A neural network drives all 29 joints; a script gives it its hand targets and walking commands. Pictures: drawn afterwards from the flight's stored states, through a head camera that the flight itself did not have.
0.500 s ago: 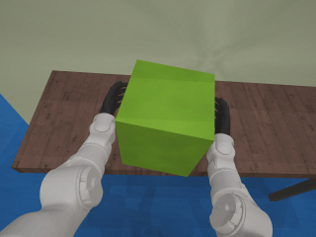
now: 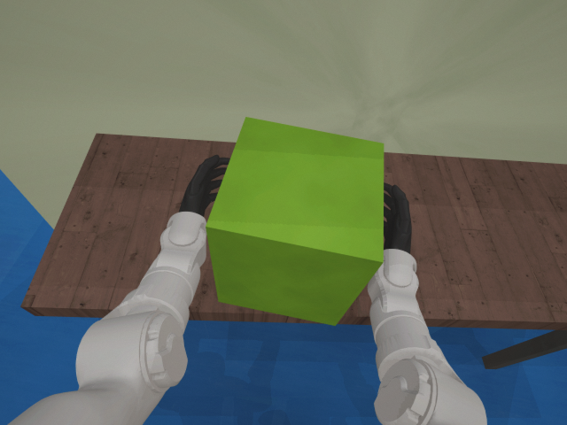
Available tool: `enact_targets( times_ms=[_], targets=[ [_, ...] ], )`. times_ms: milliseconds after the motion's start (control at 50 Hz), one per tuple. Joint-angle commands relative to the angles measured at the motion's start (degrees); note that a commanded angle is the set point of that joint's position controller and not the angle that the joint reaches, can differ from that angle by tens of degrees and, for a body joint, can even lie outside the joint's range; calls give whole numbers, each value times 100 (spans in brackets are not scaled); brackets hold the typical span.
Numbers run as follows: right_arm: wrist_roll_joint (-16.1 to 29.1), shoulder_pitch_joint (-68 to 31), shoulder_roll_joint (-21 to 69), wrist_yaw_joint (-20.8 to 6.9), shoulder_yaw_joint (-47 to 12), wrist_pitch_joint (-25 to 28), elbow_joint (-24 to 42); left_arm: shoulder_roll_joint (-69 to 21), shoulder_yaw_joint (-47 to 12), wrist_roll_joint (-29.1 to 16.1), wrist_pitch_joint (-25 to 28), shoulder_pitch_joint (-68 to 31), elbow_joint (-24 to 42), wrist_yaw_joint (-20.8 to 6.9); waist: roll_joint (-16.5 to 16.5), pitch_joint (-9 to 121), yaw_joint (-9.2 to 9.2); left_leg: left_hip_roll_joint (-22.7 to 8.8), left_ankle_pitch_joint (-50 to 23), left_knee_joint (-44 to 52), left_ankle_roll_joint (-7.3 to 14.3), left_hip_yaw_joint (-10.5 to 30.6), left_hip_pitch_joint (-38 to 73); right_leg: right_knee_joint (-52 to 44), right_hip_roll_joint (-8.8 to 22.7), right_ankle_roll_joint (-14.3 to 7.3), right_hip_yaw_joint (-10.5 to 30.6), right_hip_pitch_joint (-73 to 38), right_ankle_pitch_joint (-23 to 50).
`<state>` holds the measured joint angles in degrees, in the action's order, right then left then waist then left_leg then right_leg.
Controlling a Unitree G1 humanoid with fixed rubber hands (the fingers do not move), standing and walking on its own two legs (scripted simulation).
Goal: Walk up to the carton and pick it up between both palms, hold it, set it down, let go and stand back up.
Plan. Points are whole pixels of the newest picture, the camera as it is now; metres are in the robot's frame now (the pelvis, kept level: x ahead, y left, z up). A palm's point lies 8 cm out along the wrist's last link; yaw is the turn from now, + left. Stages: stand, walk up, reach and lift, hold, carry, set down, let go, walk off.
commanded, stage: reach and lift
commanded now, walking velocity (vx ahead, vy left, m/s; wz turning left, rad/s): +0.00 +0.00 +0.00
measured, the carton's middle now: (294, 229) +0.41 -0.07 -0.01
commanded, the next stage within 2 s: none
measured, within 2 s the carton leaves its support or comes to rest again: leaves its support in 0.54 s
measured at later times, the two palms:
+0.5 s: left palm (196, 208) +0.43 +0.08 +0.04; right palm (396, 241) +0.35 -0.21 +0.03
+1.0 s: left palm (193, 204) +0.42 +0.08 +0.06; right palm (401, 237) +0.35 -0.21 +0.05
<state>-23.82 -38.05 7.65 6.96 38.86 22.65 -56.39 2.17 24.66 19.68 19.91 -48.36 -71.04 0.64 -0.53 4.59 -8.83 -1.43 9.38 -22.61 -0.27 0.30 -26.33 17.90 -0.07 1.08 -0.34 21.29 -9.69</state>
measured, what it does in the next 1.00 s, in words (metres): stands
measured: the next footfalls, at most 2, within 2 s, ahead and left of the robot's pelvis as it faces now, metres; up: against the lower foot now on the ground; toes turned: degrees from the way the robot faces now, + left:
none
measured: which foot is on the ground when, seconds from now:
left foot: down 0.00-1.00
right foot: down 0.00-1.00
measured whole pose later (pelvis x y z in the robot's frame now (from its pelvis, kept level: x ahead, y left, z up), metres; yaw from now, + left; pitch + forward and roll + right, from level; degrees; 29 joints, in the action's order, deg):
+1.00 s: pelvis -0.02 +0.00 +0.00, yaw -1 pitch +16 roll -1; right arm -18.7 -40.6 2.7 9.1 34.3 29.9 -64.4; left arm 2.6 17.7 14.8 22.2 -50.5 -72.0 3.8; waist -1.3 8.3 -6.3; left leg -2.3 6.2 -20.5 -0.4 -0.8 -29.8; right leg 15.9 -0.4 0.7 -0.8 25.2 -6.2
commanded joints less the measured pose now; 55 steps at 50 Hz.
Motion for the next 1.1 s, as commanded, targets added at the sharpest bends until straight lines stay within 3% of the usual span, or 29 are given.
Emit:
enact_targets(
  times_ms=[0,220,440,540,620,860,900,980,1080],
  targets=[
    [-581,-2972,2490,-899,-1704,243,-213,-2840,-1040,437,-6,-3019,48,-624,449,3414,-54,60,-2040,-128,-459,-385,2193,124,-97,-46,-591,-891,2991],
    [-584,-3214,2351,-936,-1630,518,-299,-3130,-1350,369,102,-3230,260,-507,664,3924,-34,-19,-2281,-214,-565,-307,2586,9,-162,-123,-685,-427,2605],
    [-605,-3633,2416,-769,-1910,1065,-248,-3247,-1649,259,501,-3625,417,-462,478,4511,-11,81,-2414,-185,-530,-357,2283,131,-101,-52,-592,-1057,3633],
    [-586,-3502,2363,-745,-2048,1178,-535,-3235,-1800,230,608,-3690,452,-452,560,4497,18,93,-2316,-126,-502,-366,2102,184,-68,-47,-533,-1218,3767],
    [-517,-3593,2386,-697,-2155,1256,-514,-3218,-1828,159,647,-3652,370,-463,418,4512,42,122,-2204,-89,-453,-391,1979,173,-54,-11,-511,-1285,3842],
    [-302,-3899,2238,-714,-2282,1197,-619,-3149,-1875,17,557,-3818,401,-431,393,4334,209,74,-1767,52,-405,-368,2161,9,-103,-70,-517,-990,2809],
    [-215,-3969,2246,-726,-2394,1146,-576,-3156,-1889,-56,537,-3851,449,-412,370,4311,315,79,-1736,52,-392,-370,2102,21,-119,-97,-493,-1021,2713],
    [-126,-3965,2208,-706,-2482,1026,-431,-3248,-2121,-261,419,-3846,487,-403,399,4435,182,77,-1761,23,-423,-329,2260,9,-149,-121,-520,-934,2611],
    [157,-3923,2304,-691,-2851,819,-322,-3353,-2404,-476,321,-3776,821,-380,398,4587,205,67,-2079,-79,-457,-265,2469,64,-227,-133,-506,-962,2797]
  ],
)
